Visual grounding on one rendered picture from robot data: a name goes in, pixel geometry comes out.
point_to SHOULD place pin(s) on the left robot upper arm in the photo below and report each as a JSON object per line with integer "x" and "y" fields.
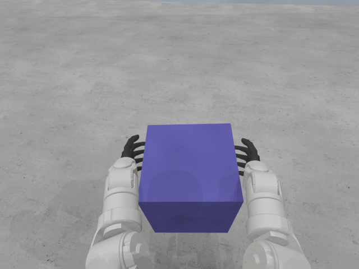
{"x": 127, "y": 250}

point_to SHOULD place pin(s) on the right robot upper arm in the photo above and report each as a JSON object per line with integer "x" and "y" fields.
{"x": 263, "y": 254}

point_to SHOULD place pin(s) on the left robot forearm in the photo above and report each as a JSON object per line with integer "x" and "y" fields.
{"x": 120, "y": 202}

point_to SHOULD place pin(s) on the carton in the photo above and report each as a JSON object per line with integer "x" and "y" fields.
{"x": 190, "y": 181}

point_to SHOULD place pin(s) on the right robot forearm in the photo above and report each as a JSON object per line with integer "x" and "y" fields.
{"x": 267, "y": 219}

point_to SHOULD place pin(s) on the robot right hand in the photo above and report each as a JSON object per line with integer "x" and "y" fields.
{"x": 251, "y": 152}

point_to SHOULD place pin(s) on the robot left hand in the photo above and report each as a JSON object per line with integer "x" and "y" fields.
{"x": 129, "y": 150}

